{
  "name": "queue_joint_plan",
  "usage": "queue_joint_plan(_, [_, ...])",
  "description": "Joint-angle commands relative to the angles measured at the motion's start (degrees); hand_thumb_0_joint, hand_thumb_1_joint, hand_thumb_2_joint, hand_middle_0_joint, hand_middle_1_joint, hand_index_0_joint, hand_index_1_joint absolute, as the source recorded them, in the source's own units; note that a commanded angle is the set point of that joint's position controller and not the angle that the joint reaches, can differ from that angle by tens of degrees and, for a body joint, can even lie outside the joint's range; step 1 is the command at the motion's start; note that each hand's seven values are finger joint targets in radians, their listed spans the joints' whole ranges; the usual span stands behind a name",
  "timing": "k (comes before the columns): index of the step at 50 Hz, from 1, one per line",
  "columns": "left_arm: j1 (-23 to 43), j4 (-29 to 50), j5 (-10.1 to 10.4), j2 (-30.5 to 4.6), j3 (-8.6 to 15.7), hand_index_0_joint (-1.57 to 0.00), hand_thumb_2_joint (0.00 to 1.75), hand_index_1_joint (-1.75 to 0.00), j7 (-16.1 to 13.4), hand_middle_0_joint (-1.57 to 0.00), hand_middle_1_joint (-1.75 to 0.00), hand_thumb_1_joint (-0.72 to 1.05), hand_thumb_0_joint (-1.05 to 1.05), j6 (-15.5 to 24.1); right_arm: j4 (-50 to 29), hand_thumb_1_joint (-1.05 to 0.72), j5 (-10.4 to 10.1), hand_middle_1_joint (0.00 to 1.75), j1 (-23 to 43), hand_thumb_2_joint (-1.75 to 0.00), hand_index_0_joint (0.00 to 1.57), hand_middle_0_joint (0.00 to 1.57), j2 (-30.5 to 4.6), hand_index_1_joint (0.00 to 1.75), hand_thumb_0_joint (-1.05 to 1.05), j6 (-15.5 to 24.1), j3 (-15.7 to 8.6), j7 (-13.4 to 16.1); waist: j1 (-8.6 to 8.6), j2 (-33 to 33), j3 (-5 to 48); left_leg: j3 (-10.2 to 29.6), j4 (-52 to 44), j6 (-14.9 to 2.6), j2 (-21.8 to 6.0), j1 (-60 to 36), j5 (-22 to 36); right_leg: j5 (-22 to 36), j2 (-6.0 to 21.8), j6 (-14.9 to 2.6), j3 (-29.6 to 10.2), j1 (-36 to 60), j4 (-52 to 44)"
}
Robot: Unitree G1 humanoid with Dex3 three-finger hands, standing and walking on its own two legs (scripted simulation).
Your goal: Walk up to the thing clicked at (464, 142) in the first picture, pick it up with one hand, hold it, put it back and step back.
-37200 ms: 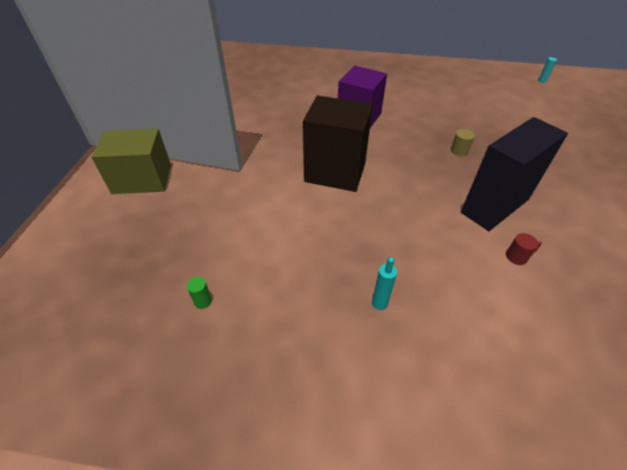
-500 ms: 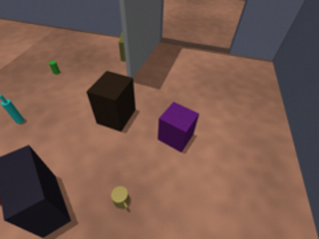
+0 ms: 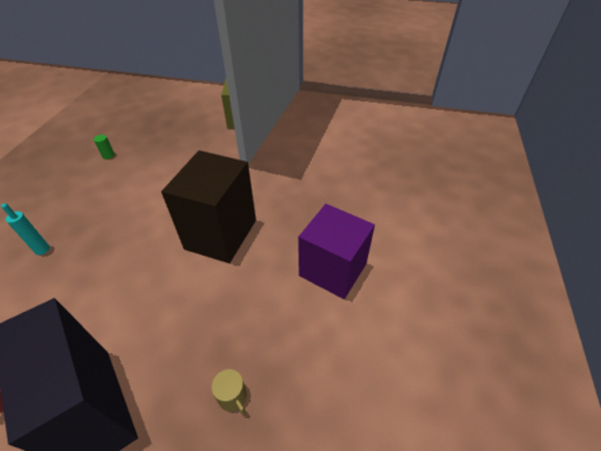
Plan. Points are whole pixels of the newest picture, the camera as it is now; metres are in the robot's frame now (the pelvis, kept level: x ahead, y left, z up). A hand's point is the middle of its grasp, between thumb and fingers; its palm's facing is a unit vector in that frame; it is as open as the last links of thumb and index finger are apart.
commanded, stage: walk up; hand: left
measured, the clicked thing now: (232, 395) +0.42 +0.23 -0.73
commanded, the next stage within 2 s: stand in 0.84 s
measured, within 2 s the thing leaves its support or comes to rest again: neither
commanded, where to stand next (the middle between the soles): +0.03 +0.00 m, yaw +0 degrees
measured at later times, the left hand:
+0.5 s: hand out of the picture +0.10 +0.26 -0.15, palm faces -0.05 -0.94 -0.34, open 7.4 cm
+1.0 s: hand out of the picture +0.09 +0.26 -0.15, palm faces -0.06 -0.94 -0.34, open 7.4 cm
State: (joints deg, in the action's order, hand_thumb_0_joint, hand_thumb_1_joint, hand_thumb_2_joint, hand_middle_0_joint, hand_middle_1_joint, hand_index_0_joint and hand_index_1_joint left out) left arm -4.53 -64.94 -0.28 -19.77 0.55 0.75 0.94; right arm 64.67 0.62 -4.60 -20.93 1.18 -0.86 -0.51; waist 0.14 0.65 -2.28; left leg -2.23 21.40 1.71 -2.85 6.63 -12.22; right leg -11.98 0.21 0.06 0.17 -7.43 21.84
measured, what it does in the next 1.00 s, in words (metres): stands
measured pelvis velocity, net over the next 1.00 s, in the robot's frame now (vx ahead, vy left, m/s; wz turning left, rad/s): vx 0.00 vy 0.01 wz -0.03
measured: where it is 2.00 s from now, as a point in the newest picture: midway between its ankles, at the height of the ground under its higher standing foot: outside the picture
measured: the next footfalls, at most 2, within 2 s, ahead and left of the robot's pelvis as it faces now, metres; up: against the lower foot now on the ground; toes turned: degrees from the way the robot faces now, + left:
none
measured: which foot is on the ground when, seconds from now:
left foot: down 0.00-1.00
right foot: down 0.00-1.00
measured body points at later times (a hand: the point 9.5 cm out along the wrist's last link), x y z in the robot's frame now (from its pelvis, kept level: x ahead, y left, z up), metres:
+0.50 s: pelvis +0.00 +0.01 +0.00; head +0.01 +0.01 +0.45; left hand +0.10 +0.31 -0.13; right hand +0.06 -0.29 -0.13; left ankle -0.01 +0.14 -0.75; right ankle +0.00 -0.12 -0.75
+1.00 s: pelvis +0.00 +0.01 +0.00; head +0.02 +0.01 +0.45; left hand +0.10 +0.31 -0.13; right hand +0.08 -0.29 -0.13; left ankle -0.01 +0.14 -0.75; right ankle +0.00 -0.12 -0.75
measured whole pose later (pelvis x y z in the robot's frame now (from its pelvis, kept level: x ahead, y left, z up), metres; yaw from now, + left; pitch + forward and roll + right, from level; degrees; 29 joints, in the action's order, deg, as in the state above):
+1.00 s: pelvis +0.00 +0.01 +0.00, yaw -2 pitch -2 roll +0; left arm -5.2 -65.1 -0.4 -20.0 0.2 0.4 0.5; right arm 65.5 0.3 -4.4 -19.9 0.5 -0.8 -0.5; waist 0.7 -0.2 -3.6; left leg -4.2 18.1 1.1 -2.3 4.7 -11.1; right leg -10.3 0.6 0.9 -1.8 -6.4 18.9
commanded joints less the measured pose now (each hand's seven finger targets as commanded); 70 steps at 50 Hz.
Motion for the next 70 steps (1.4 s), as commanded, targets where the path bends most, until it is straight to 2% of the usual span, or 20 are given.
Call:
queue_joint_plan(1, [1.94, 3.27, 0.11, -12.63, 2.22, -0.2, 0.9, -0.3, -1.09, -0.2, -0.3, 0.9, 0.0, 1.05, -3.44, -0.9, -0.01, 0.3, 2.39, -0.9, 0.2, 0.2, -11.3, 0.3, 0.0, 1.06, -1.97, 0.91, -0.21, -0.86, 4.92, 3.33, -2.62, -2.94, -4.81, -2.26, 11.33, 13.51, 7.03, -1.65, -5.24, 0.97, -3.86])
queue_joint_plan(4, [2.62, 3.43, -0.04, -12.66, 2.3, -0.2, 0.9, -0.3, -1.14, -0.2, -0.3, 0.9, 0.0, 0.95, -3.19, -0.9, -0.04, 0.3, 2.0, -0.9, 0.2, 0.2, -11.51, 0.3, 0.0, 0.99, -2.07, 0.95, 0.06, -0.94, 4.83, 3.08, -2.97, -2.97, -4.92, -2.32, 10.69, 13.28, 6.9, -1.73, -5.21, 1.15, -3.76])
queue_joint_plan(9, [3.44, 3.41, -0.12, -12.65, 2.34, -0.2, 0.9, -0.3, -1.01, -0.2, -0.3, 0.9, 0.0, 0.75, -3.12, -0.9, 0.11, 0.3, 1.91, -0.9, 0.2, 0.2, -11.54, 0.3, 0.0, 0.95, -1.92, 0.91, 0.11, -0.53, 2.69, 3.19, -3.97, -2.92, -4.54, -0.84, 6.37, 8.66, 6.21, -1.54, -5.77, -0.11, -4.46])
queue_joint_plan(21, [2.56, 3.45, -0.08, -11.84, 2.24, -0.2, 0.9, -0.3, -0.84, -0.2, -0.3, 0.9, 0.0, 0.45, -3.21, -0.9, 0.06, 0.3, 0.79, -0.9, 0.2, 0.2, -11.93, 0.3, 0.0, 1.24, -2.12, 1.04, 0.19, -0.6, 4.5, 3.19, -4.32, -3.17, -5.23, -2.98, 8.71, 10.74, 5.63, -1.64, -5.4, 0.05, -3.28])
queue_joint_plan(35, [2.27, 3.48, -0.07, -11.95, 2.01, -0.2, 0.9, -0.3, -1.02, -0.2, -0.3, 0.9, 0.0, 0.5, -3.14, -0.9, 0.05, 0.3, 1.06, -0.9, 0.2, 0.2, -11.3, 0.3, 0.0, 0.93, -2.32, 0.93, 0.3, -1.05, 2.11, 2.99, -5.35, -2.96, -4.67, -2.5, 6.25, 9.93, 5.4, -1.23, -6.08, -1.06, -4.1])
queue_joint_plan(41, [1.63, 3.6, -0.29, -11.92, 2.06, -0.2, 0.9, -0.3, -1.05, -0.2, -0.3, 0.9, 0.0, 0.62, -3.3, -0.9, 0.06, 0.3, 1.28, -0.9, 0.2, 0.2, -11.39, 0.3, 0.0, 0.87, -2.39, 0.8, 0.36, -0.8, 2.85, 2.71, -5.18, -3.07, -4.69, -3.25, 5.78, 10.22, 5.48, -1.24, -6.09, -1.06, -4.53])
queue_joint_plan(42, [2.63, 3.72, -0.1, -12.85, 1.85, -0.2, 0.9, -0.3, -1.32, -0.2, -0.3, 0.9, 0.0, 0.77, -3.3, -0.9, -0.21, 0.3, 3.0, -0.9, 0.2, 0.2, -10.82, 0.3, 0.0, 0.54, -2.07, 0.89, 0.44, -1.17, 1.86, 3.63, -5.65, -2.49, -5.77, -2.41, 10.95, 13.8, 6.7, -1.05, -5.86, -0.78, -4.67])
queue_joint_plan(44, [1.93, 3.55, 0.09, -12.5, 1.81, -0.2, 0.9, -0.3, -1.43, -0.2, -0.3, 0.9, 0.0, 0.82, -3.24, -0.9, -0.35, 0.3, 2.58, -0.9, 0.2, 0.2, -11.05, 0.3, 0.0, 0.41, -2.09, 0.92, 0.49, -1.29, 3.64, 3.34, -5.21, -2.39, -5.88, -4.37, 13.42, 16.04, 6.95, -0.99, -5.97, 0.12, -4.42])
queue_joint_plan(49, [1.51, 3.31, 0.08, -12.37, 1.52, -0.2, 0.9, -0.3, -1.47, -0.2, -0.3, 0.9, 0.0, 0.78, -2.44, -0.9, -0.39, 0.3, 2.63, -0.9, 0.2, 0.2, -11.12, 0.3, 0.0, 0.41, -1.89, 0.9, 0.41, -0.43, 5.86, 3.24, -5.37, -2.06, -5.98, -6.02, 14.75, 16.78, 7.1, -1.03, -5.8, 1.48, -4.78])
queue_joint_plan(53, [1.81, 3.29, -0.04, -12.46, 1.38, -0.2, 0.9, -0.3, -1.5, -0.2, -0.3, 0.9, 0.0, 0.74, -2.32, -0.9, -0.19, 0.3, 2.8, -0.9, 0.2, 0.2, -11.07, 0.3, 0.0, 0.18, -1.67, 0.86, 0.47, -0.24, 5.26, 3.05, -6.05, -2.18, -5.69, -4.6, 11.07, 13.97, 7.16, -0.8, -5.65, 1.46, -5.89])
queue_joint_plan(60, [1.49, 3.14, -0.11, -12.65, 1.24, -0.2, 0.9, -0.3, -1.52, -0.2, -0.3, 0.9, 0.0, 0.81, -2.0, -0.9, -0.14, 0.3, 2.67, -0.9, 0.2, 0.2, -11.04, 0.3, 0.0, 0.15, -1.69, 0.7, 0.38, -1.29, 4.05, 3.62, -6.3, -2.17, -5.99, -4.6, 10.85, 12.72, 7.12, -0.87, -5.34, 0.13, -6.3])
queue_joint_plan(67, [1.35, 3.36, 0.07, -12.66, 1.38, -0.2, 0.9, -0.3, -1.39, -0.2, -0.3, 0.9, 0.0, 0.75, -1.83, -0.9, -0.01, 0.3, 2.2, -0.9, 0.2, 0.2, -11.34, 0.3, 0.0, 0.26, -1.77, 0.57, 0.27, 0.21, 3.28, 3.52, -7.1, -2.19, -5.49, -2.65, 6.4, 9.04, 7.33, -1.04, -5.96, 0.39, -7.26])
queue_joint_plan(70, [1.3, 3.29, -0.19, -13.12, 1.52, -0.2, 0.9, -0.3, -1.41, -0.2, -0.3, 0.9, 0.0, 0.76, -2.05, -0.9, -0.07, 0.3, 2.41, -0.9, 0.2, 0.2, -10.66, 0.3, 0.0, 0.24, -1.77, 0.55, 0.3, -1.44, 2.72, 3.98, -7.25, -2.09, -5.46, -2.53, 5.5, 7.22, 6.98, -0.89, -5.65, -0.54, -7.34])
